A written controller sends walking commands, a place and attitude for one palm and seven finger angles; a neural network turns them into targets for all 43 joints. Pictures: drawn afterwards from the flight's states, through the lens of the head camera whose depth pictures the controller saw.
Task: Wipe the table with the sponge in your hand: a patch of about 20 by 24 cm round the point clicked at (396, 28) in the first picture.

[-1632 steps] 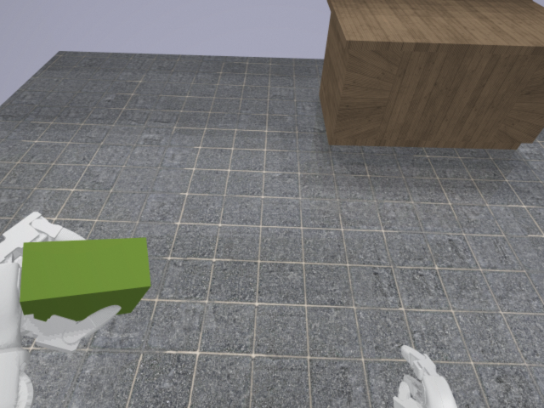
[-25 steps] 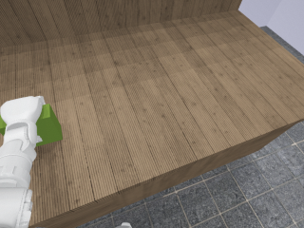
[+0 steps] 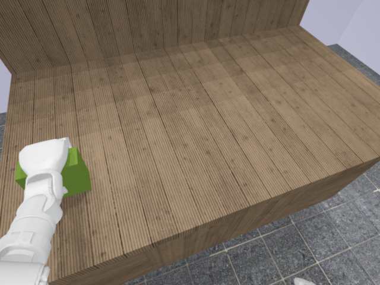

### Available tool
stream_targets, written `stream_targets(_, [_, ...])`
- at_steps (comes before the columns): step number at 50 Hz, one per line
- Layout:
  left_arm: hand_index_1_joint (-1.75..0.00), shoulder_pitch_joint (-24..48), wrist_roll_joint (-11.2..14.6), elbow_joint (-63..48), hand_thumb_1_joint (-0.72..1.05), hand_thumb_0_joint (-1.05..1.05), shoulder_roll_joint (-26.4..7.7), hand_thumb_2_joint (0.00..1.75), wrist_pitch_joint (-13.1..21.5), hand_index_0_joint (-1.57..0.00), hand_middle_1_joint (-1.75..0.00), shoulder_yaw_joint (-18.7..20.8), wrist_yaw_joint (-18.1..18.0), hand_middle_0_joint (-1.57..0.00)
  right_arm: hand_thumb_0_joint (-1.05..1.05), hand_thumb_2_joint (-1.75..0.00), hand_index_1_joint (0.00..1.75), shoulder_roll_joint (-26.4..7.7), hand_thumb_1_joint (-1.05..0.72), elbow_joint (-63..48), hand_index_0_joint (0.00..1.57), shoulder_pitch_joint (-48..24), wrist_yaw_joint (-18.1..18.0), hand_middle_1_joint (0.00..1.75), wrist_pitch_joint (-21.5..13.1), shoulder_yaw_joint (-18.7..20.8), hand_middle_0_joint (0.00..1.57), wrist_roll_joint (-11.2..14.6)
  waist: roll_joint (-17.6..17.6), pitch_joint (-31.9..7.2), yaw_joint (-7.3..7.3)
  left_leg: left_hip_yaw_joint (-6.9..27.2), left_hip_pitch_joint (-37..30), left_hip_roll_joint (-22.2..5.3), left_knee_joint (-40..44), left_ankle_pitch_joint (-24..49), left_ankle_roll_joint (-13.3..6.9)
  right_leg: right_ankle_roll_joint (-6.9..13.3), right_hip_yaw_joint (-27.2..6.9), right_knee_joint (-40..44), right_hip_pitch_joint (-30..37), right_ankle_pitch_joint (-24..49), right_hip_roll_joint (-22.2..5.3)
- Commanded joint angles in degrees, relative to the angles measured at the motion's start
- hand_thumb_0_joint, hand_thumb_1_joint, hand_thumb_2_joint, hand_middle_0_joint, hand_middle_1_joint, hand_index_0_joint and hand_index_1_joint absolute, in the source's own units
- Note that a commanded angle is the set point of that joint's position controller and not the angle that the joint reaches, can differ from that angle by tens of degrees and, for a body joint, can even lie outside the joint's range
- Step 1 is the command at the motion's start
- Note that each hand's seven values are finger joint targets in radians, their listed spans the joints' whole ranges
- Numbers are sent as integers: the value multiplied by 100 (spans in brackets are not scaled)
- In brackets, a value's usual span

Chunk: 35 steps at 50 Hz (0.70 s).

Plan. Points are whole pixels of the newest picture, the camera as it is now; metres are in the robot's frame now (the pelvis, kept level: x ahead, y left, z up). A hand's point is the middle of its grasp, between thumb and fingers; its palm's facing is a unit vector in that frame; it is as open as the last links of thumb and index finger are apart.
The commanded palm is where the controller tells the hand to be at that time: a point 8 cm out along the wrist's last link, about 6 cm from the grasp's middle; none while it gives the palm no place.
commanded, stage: wipe back along the first lane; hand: left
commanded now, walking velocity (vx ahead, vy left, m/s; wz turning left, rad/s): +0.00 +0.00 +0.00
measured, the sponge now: (60, 180) +0.35 +0.34 -0.04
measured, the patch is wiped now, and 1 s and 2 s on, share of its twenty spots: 1.00 1.00 1.00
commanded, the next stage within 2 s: lift the sponge slowly off the table in 0.98 s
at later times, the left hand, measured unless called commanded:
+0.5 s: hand (57, 193) +0.30 +0.31 -0.01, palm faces -0.07 -0.04 -1.00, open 9.9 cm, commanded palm +0.25 +0.29 +0.03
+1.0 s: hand (53, 221) +0.24 +0.29 -0.01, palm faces -0.06 -0.05 -1.00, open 9.9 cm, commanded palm +0.20 +0.27 +0.02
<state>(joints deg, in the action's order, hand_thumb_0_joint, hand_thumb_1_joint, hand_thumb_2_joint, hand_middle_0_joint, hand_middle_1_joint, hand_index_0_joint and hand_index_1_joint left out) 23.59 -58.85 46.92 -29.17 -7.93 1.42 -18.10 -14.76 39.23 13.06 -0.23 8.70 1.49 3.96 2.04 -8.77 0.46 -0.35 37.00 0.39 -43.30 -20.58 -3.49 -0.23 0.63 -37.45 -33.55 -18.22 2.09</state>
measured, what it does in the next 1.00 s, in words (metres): stands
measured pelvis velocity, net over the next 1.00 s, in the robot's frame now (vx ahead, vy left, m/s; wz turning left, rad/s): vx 0.00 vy -0.01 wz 0.01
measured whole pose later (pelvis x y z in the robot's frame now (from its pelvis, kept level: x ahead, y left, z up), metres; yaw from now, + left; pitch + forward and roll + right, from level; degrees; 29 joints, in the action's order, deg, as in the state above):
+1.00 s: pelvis +0.00 -0.01 +0.01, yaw +1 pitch +8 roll -2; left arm -3.4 -57.1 20.3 -22.4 -13.0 -1.4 -18.9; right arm -14.3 36.8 7.8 -1.2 5.3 1.1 3.6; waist 2.9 -7.5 -3.3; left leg -0.3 28.1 0.6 -39.9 -19.6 -2.5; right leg 0.6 0.5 -36.3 -25.7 -18.4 1.9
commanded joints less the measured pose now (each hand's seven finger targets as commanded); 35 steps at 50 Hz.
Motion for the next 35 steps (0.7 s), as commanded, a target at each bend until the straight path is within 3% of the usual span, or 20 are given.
stream_targets(1, [-160,79,5,-464,10,0,-487,130,-178,-120,-160,-155,170,-120,0,-90,30,-907,-90,-690,20,-202,-63,30,-175,307,20,1,-190,-1054,-56,378,-1333,-99,588,1908,145,446,155,339,453,1247,152])
stream_targets(3, [-160,85,69,-731,10,0,-320,130,-229,-120,-160,-249,196,-120,0,-90,30,-872,-90,-739,20,-325,-66,30,-199,289,20,16,-88,-1091,-61,426,-1456,-137,621,2101,161,463,139,327,472,1287,144])
stream_targets(5, [-160,-315,50,-739,10,0,-383,130,-325,-120,-160,-194,197,-120,0,-90,30,-888,-90,-764,20,-303,-62,30,-205,292,20,2,-166,-1038,-105,414,-1445,-104,607,2026,161,458,156,337,541,1268,155])
stream_targets(7, [-160,-272,85,-992,10,0,-182,130,-388,-120,-160,-389,224,-120,0,-90,30,-868,-90,-831,20,-421,-66,30,-212,270,20,10,-208,-940,-63,394,-1446,-88,653,1855,152,449,143,382,557,1237,151])
stream_targets(9, [-160,-202,77,-1019,10,0,-348,130,-439,-120,-160,-258,232,-120,0,-90,30,-882,-90,-816,20,-434,-110,30,-215,249,20,6,-180,-819,-67,414,-1445,-61,692,1764,153,464,143,404,569,1168,151])
stream_targets(11, [-160,-466,63,-1120,10,0,-167,130,-463,-120,-160,-367,251,-120,0,-90,30,-844,-90,-862,20,-474,-96,30,-244,242,20,3,-220,-919,-123,383,-1478,-54,667,1889,159,463,141,384,653,1320,145])
stream_targets(13, [-160,-752,155,-1279,10,0,-284,130,-429,-120,-160,-151,256,-120,0,-90,30,-837,-90,-908,20,-578,-100,30,-282,231,20,19,-293,-1039,-200,369,-1474,-48,669,2069,150,473,67,376,887,1583,132])
stream_targets(15, [-160,-1140,125,-1427,10,0,-145,130,-414,-120,-160,-262,246,-120,0,-90,30,-804,-90,-957,20,-578,-77,30,-312,231,20,-2,-159,-1014,-218,347,-1511,-27,610,2210,160,460,91,329,891,1710,131])
stream_targets(17, [-160,-1220,136,-1520,10,0,-79,130,-463,-120,-160,-306,240,-120,0,-90,30,-811,-90,-964,20,-642,-65,30,-330,220,20,-4,-318,-885,-191,343,-1467,-24,643,2078,159,448,65,365,885,1693,138])
stream_targets(19, [-160,-1074,139,-1635,10,0,-278,130,-492,-120,-160,-154,222,-120,0,-90,30,-847,-90,-940,20,-641,-100,30,-327,215,20,-14,-359,-879,-178,332,-1449,2,651,1986,137,450,41,380,970,1748,133])
stream_targets(20, [-160,-1311,150,-1672,10,0,-278,130,-497,-120,-160,-125,215,-120,0,-90,30,-819,-90,-980,20,-672,-96,30,-347,206,20,-14,-275,-855,-226,310,-1405,10,669,1967,141,452,47,381,1024,1749,115])
stream_targets(21, [-160,-1518,178,-1691,10,0,-265,130,-507,-120,-160,-87,220,-120,0,-90,30,-810,-90,-992,20,-717,-95,30,-365,198,20,-3,-426,-827,-263,294,-1389,38,674,1950,132,443,10,426,1114,1859,109])
stream_targets(23, [-160,-1576,197,-1893,10,0,-395,130,-476,-120,-160,55,214,-120,0,-90,30,-819,-90,-993,20,-813,-98,30,-385,188,20,-11,-268,-879,-301,306,-1390,35,696,2031,144,469,-75,396,1193,1998,97])
stream_targets(24, [-160,-1718,200,-1977,10,0,-167,130,-478,-120,-160,-165,224,-120,0,-90,30,-789,-90,-1026,20,-772,-92,30,-403,192,20,-17,-227,-881,-275,276,-1438,62,665,2037,128,447,-30,396,1216,2064,95])
stream_targets(26, [-160,-1920,206,-2007,10,0,-168,130,-488,-120,-160,-128,217,-120,0,-90,30,-787,-90,-1014,20,-815,-86,30,-434,195,20,-17,-392,-803,-281,269,-1403,64,692,1937,129,435,-61,436,1207,2023,97])
stream_targets(28, [-160,-2042,285,-2176,10,0,-385,130,-458,-120,-160,138,200,-120,0,-90,30,-800,-90,-1012,20,-883,-103,30,-454,196,20,-22,-405,-847,-342,263,-1376,71,713,1939,128,458,-162,452,1364,2211,84])
stream_targets(30, [-160,-2239,273,-2228,10,0,-217,130,-449,-120,-160,-22,204,-120,0,-90,30,-767,-90,-1020,20,-884,-106,30,-475,199,20,-23,-447,-738,-308,239,-1347,93,713,1874,122,430,-118,455,1353,2216,72])
stream_targets(33, [-160,-2571,317,-2452,10,0,-231,130,-395,-120,-160,105,176,-120,0,-90,30,-760,-90,-1055,20,-1016,-104,30,-523,212,20,-27,-359,-732,-400,272,-1361,81,765,1839,129,451,-178,478,1367,2115,77])
stream_targets(35, [-160,-2582,303,-2562,10,0,-2,130,-424,-120,-160,-139,158,-120,0,-90,30,-733,-90,-1067,20,-1023,-101,30,-535,217,20,-32,-325,-590,-337,254,-1375,76,777,1677,119,435,-121,502,1244,1898,82])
